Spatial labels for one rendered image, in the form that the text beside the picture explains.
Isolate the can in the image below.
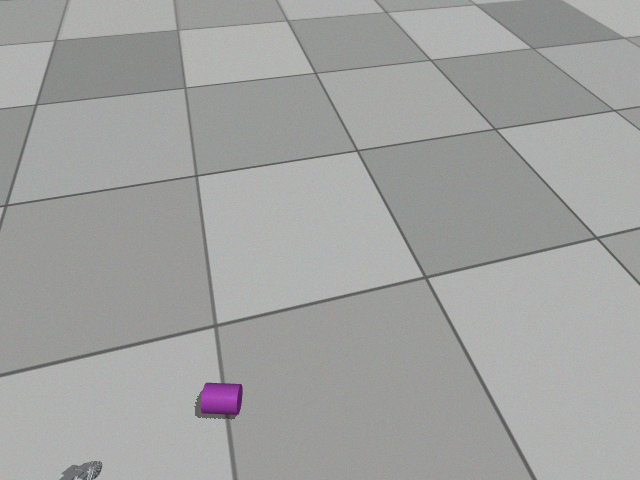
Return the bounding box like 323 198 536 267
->
201 383 243 415

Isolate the left robot hand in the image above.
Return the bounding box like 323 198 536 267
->
59 461 102 480

